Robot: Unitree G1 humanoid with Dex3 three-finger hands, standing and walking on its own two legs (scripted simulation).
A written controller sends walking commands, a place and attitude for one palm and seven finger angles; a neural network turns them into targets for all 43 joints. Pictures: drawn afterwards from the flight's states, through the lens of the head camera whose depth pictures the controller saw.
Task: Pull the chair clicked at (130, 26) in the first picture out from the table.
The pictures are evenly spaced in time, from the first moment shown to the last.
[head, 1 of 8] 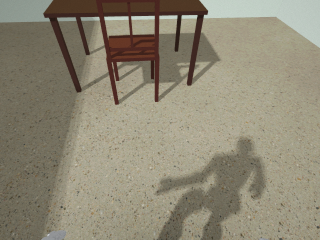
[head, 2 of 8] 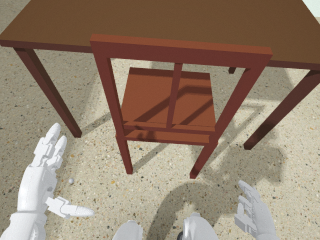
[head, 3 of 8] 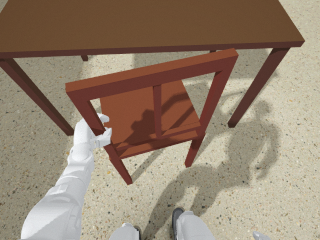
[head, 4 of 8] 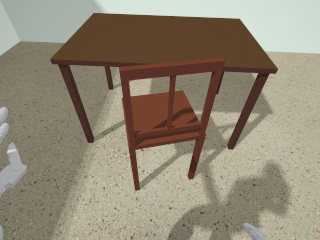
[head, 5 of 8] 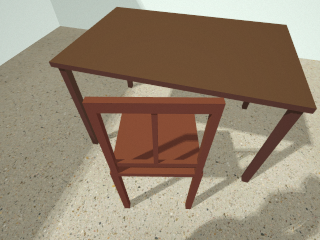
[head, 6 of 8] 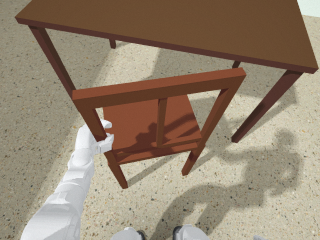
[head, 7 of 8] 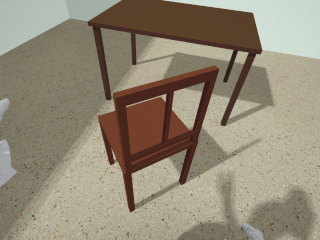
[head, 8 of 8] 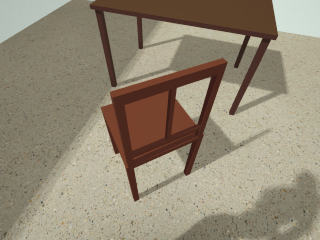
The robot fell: no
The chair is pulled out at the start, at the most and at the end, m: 0.00 0.62 0.62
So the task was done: yes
